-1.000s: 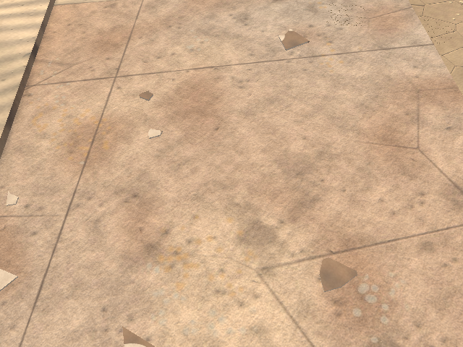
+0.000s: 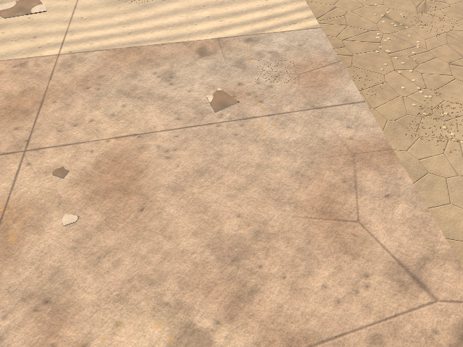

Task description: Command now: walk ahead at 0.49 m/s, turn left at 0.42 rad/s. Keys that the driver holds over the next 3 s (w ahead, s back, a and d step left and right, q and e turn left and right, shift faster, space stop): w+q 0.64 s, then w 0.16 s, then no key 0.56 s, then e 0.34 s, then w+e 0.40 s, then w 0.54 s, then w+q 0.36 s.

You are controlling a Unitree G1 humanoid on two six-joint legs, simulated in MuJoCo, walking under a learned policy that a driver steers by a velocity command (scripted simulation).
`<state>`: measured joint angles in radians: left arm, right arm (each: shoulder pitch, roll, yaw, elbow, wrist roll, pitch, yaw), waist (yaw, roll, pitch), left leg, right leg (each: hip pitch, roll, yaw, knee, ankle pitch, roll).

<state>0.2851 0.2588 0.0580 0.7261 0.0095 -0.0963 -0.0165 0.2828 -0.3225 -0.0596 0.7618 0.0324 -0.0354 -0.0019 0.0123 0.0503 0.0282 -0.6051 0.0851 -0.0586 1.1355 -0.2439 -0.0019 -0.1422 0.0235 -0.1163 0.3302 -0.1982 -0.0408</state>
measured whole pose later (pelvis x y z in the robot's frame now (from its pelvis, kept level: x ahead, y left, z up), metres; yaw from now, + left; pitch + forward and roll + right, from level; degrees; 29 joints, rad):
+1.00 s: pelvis +0.55 +0.09 +0.00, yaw +27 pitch +1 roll -1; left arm 0.26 0.26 0.03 0.78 0.01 -0.09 -0.03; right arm 0.21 -0.30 -0.05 0.68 0.00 -0.03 -0.02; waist 0.03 0.05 0.05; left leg -0.53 0.02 -0.07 0.99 -0.36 -0.04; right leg -0.24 0.04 -0.01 0.38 -0.16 -0.05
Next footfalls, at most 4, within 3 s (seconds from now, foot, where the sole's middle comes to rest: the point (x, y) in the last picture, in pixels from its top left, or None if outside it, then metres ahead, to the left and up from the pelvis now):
0.30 left None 0.33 0.15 -0.78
0.78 right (241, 294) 0.65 0.03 -0.78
1.18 left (158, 296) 0.64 0.29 -0.78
1.76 right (246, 291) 0.66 0.02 -0.78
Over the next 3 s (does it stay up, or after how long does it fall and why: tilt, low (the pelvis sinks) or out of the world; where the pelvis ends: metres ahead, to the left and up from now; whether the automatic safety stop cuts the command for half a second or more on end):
stays up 1.14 0.13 0.00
